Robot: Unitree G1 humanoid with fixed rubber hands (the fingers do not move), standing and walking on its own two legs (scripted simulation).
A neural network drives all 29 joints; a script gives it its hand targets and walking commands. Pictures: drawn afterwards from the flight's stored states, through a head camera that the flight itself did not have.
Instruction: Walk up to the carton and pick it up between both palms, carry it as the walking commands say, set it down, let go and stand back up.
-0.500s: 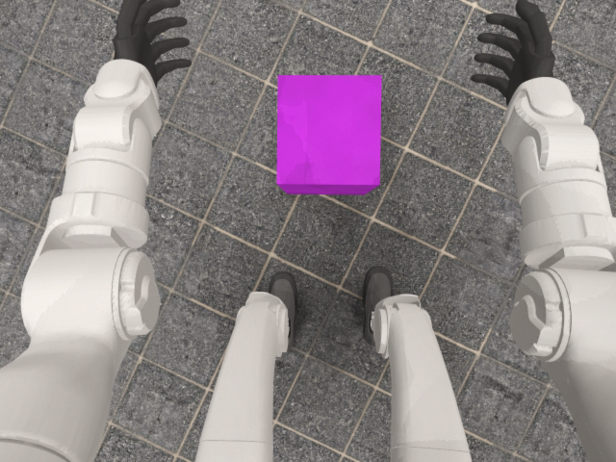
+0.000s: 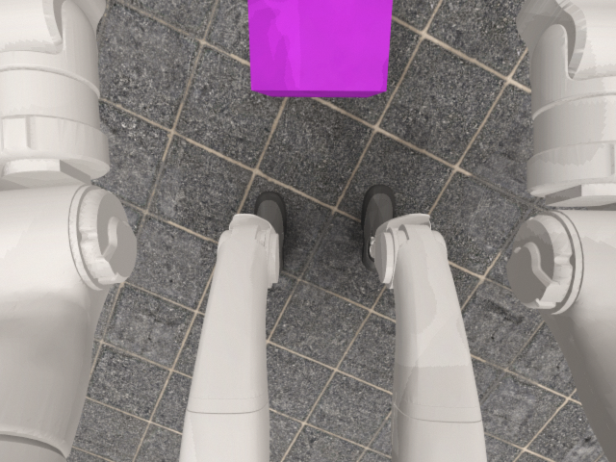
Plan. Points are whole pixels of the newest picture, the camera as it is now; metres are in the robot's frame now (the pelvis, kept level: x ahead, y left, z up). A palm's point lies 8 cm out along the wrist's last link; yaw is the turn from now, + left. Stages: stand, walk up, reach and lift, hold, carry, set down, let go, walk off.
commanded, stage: reach and lift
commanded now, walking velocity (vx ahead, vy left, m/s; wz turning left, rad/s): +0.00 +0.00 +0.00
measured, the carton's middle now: (320, 29) +0.55 +0.02 -0.50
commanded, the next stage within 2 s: none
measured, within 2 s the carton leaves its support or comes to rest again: neither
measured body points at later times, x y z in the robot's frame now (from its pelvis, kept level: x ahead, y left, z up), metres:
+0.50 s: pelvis -0.03 +0.01 -0.17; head +0.34 +0.01 +0.06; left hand +0.58 +0.21 -0.30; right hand +0.57 -0.18 -0.31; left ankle +0.10 +0.13 -0.59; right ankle +0.12 -0.12 -0.59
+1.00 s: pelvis -0.01 +0.02 -0.26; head +0.38 +0.03 -0.04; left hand +0.58 +0.20 -0.44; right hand +0.57 -0.16 -0.44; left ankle +0.10 +0.13 -0.59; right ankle +0.12 -0.12 -0.59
